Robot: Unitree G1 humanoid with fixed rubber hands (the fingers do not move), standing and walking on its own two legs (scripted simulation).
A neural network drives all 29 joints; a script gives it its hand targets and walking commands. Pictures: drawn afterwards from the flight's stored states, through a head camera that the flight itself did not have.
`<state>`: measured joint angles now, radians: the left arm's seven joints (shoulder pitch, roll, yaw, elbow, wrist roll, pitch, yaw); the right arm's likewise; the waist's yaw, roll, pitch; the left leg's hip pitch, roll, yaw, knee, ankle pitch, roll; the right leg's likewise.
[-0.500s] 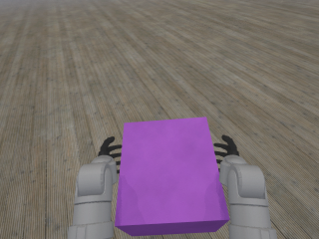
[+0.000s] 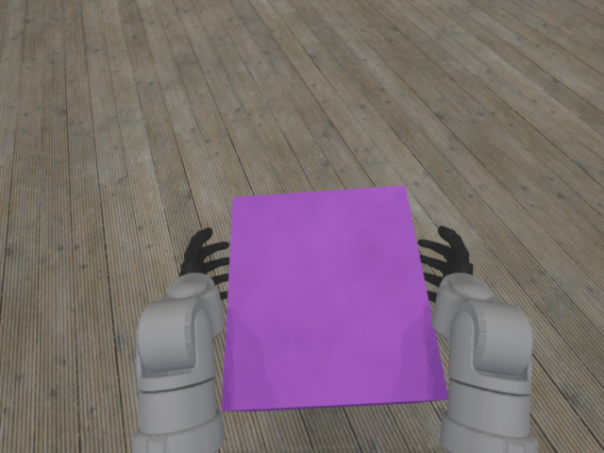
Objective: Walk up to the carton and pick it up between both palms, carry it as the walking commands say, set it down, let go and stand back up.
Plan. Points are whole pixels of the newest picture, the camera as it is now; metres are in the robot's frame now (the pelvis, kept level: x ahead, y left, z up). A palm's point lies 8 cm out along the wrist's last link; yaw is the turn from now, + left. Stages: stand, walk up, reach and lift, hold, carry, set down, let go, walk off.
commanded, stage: carry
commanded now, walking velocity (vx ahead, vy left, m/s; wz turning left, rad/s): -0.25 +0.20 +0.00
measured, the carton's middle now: (325, 304) +0.32 -0.01 -0.02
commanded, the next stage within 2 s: none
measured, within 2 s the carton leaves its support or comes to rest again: neither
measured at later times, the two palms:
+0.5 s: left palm (115, 397) +0.19 +0.20 +0.08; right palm (425, 412) +0.18 -0.10 +0.06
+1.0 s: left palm out of the picture -0.02 +0.35 +0.06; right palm out of the picture +0.00 +0.06 +0.05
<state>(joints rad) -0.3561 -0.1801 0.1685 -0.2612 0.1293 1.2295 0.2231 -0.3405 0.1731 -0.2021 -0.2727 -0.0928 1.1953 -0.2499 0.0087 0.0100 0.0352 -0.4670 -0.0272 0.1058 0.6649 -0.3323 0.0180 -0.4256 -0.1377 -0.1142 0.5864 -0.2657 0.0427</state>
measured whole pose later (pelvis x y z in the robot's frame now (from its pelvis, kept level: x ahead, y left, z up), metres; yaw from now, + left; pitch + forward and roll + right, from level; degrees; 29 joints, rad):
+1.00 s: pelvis -0.30 +0.19 -0.02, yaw -2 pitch +3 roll +2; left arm -0.31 -0.16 0.17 -0.24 0.10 1.24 0.26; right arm -0.33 0.17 -0.17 -0.19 -0.12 1.20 -0.23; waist 0.07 -0.01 0.01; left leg -0.53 0.01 0.07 0.59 -0.11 0.01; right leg -0.36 -0.02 -0.15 0.71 -0.43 0.00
